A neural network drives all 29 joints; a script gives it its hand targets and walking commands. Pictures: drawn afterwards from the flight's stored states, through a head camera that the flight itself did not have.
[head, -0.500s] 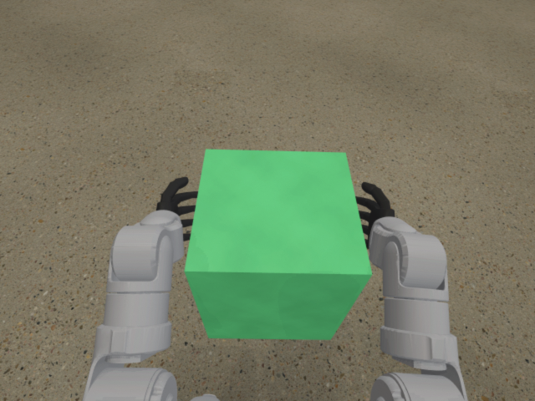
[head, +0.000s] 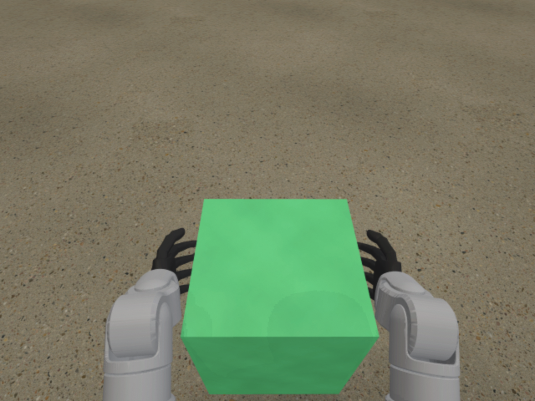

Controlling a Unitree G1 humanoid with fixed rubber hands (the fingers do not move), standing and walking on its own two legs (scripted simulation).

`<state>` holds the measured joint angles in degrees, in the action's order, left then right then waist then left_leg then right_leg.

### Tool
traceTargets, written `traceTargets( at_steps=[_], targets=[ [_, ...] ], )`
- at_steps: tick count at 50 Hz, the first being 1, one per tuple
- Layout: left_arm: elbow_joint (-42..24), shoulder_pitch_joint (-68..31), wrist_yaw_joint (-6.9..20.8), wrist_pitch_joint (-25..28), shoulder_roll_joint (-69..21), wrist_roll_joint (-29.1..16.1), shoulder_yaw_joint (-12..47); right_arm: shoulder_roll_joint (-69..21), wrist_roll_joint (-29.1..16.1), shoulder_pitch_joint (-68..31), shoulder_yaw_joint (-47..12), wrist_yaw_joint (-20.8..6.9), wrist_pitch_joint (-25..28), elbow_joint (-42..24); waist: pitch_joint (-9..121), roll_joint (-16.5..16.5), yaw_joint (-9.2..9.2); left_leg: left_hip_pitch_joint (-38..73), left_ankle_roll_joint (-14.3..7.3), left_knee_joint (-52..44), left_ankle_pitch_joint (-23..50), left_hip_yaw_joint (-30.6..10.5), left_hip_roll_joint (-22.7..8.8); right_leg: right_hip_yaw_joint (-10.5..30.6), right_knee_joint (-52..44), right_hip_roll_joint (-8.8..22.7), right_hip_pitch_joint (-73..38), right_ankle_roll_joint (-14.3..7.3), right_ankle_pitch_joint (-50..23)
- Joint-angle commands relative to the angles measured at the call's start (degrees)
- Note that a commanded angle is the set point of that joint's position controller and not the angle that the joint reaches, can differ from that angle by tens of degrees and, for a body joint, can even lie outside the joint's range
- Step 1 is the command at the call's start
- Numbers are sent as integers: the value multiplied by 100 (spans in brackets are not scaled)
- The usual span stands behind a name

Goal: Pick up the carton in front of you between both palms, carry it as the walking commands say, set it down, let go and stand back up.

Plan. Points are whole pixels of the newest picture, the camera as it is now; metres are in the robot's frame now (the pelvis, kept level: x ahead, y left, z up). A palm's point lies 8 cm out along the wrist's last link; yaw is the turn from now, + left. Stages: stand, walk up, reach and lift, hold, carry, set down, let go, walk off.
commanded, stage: carry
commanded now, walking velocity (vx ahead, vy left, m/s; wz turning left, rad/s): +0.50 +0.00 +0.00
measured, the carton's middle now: (274, 301) +0.27 -0.01 +0.01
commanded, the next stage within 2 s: none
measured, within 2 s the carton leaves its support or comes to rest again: neither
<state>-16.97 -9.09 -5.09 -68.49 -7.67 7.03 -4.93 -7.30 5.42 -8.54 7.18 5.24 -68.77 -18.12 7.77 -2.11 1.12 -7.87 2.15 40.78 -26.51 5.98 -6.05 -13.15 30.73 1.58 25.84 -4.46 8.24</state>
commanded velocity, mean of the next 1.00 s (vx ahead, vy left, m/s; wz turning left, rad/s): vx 0.49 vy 0.00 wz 0.00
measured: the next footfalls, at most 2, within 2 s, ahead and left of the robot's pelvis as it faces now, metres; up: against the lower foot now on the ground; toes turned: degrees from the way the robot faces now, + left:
left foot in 0.38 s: +0.38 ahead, +0.13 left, +0.00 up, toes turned +11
right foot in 0.84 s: +0.67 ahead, -0.10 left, +0.00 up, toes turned -13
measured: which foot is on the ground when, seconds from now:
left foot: up 0.00-0.36, down 0.38-0.86, up 0.88-1.00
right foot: down 0.00-0.42, up 0.44-0.82, down 0.84-1.00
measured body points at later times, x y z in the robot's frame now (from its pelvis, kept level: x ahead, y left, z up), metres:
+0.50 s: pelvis +0.29 +0.04 +0.01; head +0.28 +0.05 +0.46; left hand +0.57 +0.18 +0.08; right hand +0.56 -0.12 +0.08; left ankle +0.34 +0.13 -0.72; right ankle +0.14 -0.07 -0.64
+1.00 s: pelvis +0.60 -0.02 +0.02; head +0.62 -0.04 +0.47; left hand +0.88 +0.14 +0.08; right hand +0.89 -0.17 +0.07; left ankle +0.52 +0.11 -0.64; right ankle +0.63 -0.10 -0.72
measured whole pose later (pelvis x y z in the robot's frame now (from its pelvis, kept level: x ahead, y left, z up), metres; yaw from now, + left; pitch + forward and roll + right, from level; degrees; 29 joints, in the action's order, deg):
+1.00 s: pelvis +0.60 -0.02 +0.02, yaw +1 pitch +4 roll +1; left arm -17.5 -8.4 -4.9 -68.7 -7.6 6.1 -6.1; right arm -7.6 7.1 -8.7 5.9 5.1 -70.0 -18.7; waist 3.5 -1.2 -1.1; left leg -26.4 0.0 62.9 -19.7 4.5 -5.1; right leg -13.6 23.9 3.1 18.1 -4.0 10.4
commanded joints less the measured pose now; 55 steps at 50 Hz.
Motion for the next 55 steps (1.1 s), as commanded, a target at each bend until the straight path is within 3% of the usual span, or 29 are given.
traceTargets(
  at_steps=[1,2,3,4,6,9,11,16,18,19,20,21,22,23,25,27,29,32,37,39,41,42,43,44,45,47,48,50,55],
  targets=[
    [-297,-2296,1390,-3,-5152,-2229,3789,-5014,-2381,-2882,-4309,-1574,-108,-482,1585,1441,-228,-3434,-170,3037,-235,-446,225,3963,-1621,2362,-3967,-1002,-18],
    [-341,-2411,1418,23,-5288,-2300,3869,-5114,-2347,-2869,-4300,-1573,-63,-467,1470,1017,-231,-3425,-244,3090,-48,-549,53,3459,-1534,2175,-3559,-890,-435],
    [-420,-2533,1447,55,-5386,-2366,3940,-5228,-2322,-2840,-4318,-1563,-20,-436,1347,597,-204,-3298,-263,2720,273,-605,-117,2951,-1624,2023,-3159,-675,-393],
    [-519,-2645,1470,77,-5454,-2439,3992,-5355,-2300,-2782,-4316,-1543,22,-401,1257,517,-183,-3015,-230,2183,552,-591,-198,2486,-1801,1858,-2741,-460,-220],
    [-642,-2762,1524,101,-5444,-2574,4104,-5428,-2205,-2702,-4319,-1470,97,-387,1223,776,-185,-2638,-166,1357,826,-288,-56,1863,-2018,1642,-2432,-336,-44],
    [-681,-2650,1576,90,-5228,-2667,4127,-5336,-2039,-2484,-4272,-1357,139,-367,1015,942,-198,-2503,-70,117,1318,-21,27,1366,-2199,1479,-2395,-338,146],
    [-695,-2547,1585,52,-5066,-2654,4088,-5224,-1975,-2359,-4225,-1312,110,-381,838,1021,-212,-2338,-76,-574,1710,187,131,1071,-2136,1380,-2403,-268,-240],
    [-541,-2331,1549,-105,-4789,-2464,3929,-4968,-1996,-2320,-4135,-1350,-76,-342,484,1073,-257,-1916,-173,-1373,2272,584,266,780,-1847,1344,-2590,-106,-712],
    [-502,-2440,1529,-160,-4730,-2433,3922,-4905,-2032,-2323,-4089,-1383,-129,-260,505,931,-171,-1092,-273,-1686,2029,908,452,469,-1100,1182,-2345,40,-937],
    [-465,-2441,1517,-185,-4717,-2411,3914,-4868,-2045,-2305,-4039,-1396,-147,-189,756,718,-123,-112,-345,-1652,1725,958,516,187,-265,977,-1906,179,-1278],
    [-447,-2466,1513,-218,-4645,-2389,3890,-4829,-2018,-2292,-3982,-1405,-158,-88,1031,168,-30,890,-483,-1927,1183,-62,-120,0,865,725,-1110,435,-804],
    [-616,-2744,1507,-276,-4662,-2437,3991,-4806,-1925,-2265,-3896,-1420,-113,129,1421,-1289,59,1956,-1267,-2472,568,-2573,-1455,51,2603,135,442,715,366],
    [-537,-2815,1527,-276,-4729,-2468,4009,-4967,-2002,-2249,-3903,-1430,-93,140,1292,-1570,50,2259,-1583,-2838,1530,-3505,-1852,580,3507,-126,1516,627,2014],
    [-412,-2828,1546,-214,-4965,-2483,3998,-5128,-2101,-2407,-3959,-1445,-71,-36,1281,-1018,14,2153,-1547,-2632,2261,-2951,-1807,1073,4005,236,1697,443,2042],
    [-465,-2832,1551,-66,-5261,-2500,4042,-5489,-2228,-2683,-4141,-1482,29,-255,1393,-103,-3,1638,-1207,-2600,2631,-2091,-1588,1270,3766,588,1534,341,1467],
    [-511,-2792,1498,43,-5454,-2437,4093,-5613,-2349,-2870,-4263,-1514,112,-429,1361,-251,-45,1143,-939,-2861,2331,-1318,-1334,1135,3015,597,1128,393,948],
    [-588,-2619,1421,117,-5488,-2365,4098,-5554,-2436,-2782,-4316,-1544,140,-558,1272,-500,-47,1031,-931,-3056,2147,-902,-1193,939,2418,528,1049,462,686],
    [-751,-2441,1326,125,-5369,-2265,4087,-5342,-2474,-2603,-4318,-1569,126,-692,1010,-596,-29,1123,-942,-3104,2452,-388,-979,662,1235,461,1073,538,197],
    [-855,-2262,1329,-62,-4982,-2283,4037,-4936,-2263,-2242,-4183,-1510,-24,-663,583,-728,20,1164,-765,-2928,3164,119,-844,182,-14,245,536,415,-457],
    [-795,-2294,1378,-143,-4871,-2325,3995,-4838,-2183,-2243,-4145,-1489,-89,-606,520,-759,-10,1148,-623,-2588,3406,276,-832,64,-286,200,85,337,-481],
    [-626,-2227,1429,-190,-4799,-2330,3893,-4773,-2152,-2332,-4149,-1474,-149,-575,880,-433,-169,552,-392,-1200,3870,775,-483,-357,-518,-181,-1550,290,-45],
    [-538,-2192,1451,-205,-4781,-2324,3852,-4686,-2129,-2382,-4140,-1470,-177,-555,1142,33,-283,-281,-221,-40,3116,789,-322,365,-600,310,-2629,237,347],
    [-322,-2196,1475,-175,-4674,-2226,3756,-4704,-2177,-2594,-4218,-1460,-240,-653,1592,1635,-297,-1809,74,1745,1793,648,287,3167,-1334,1891,-3738,-490,1134],
    [-257,-2173,1488,-147,-4859,-2294,3749,-4740,-2175,-2651,-4257,-1472,-242,-589,1467,2108,-295,-2939,39,2699,-133,99,630,4312,-1885,2328,-4078,-868,401],
    [-387,-2323,1508,-124,-5000,-2393,3791,-4946,-2194,-2733,-4278,-1483,-188,-509,1418,1635,-235,-3222,-148,3205,-162,-374,244,3732,-1693,2304,-3961,-839,-299],
    [-534,-2600,1541,-29,-5365,-2495,3915,-5293,-2232,-2848,-4332,-1496,-65,-514,1368,638,-212,-3081,-296,2883,416,-579,-141,2675,-1549,1991,-3315,-518,-1029],
    [-636,-2721,1552,13,-5472,-2543,3949,-5433,-2250,-2855,-4353,-1484,-8,-524,1353,627,-184,-2852,-284,2440,730,-566,-212,2262,-1672,1865,-3042,-309,-898],
    [-768,-2727,1578,63,-5524,-2609,4018,-5555,-2211,-2742,-4386,-1427,95,-547,1378,832,-182,-2652,-235,1909,1064,-328,-116,1738,-1882,1694,-2893,-212,-708],
    [-959,-2383,1603,55,-5174,-2623,3978,-5401,-2050,-2361,-4363,-1265,155,-689,1052,1042,-193,-2548,-91,107,1566,209,228,608,-1564,1306,-3025,-173,-2873]
  ],
)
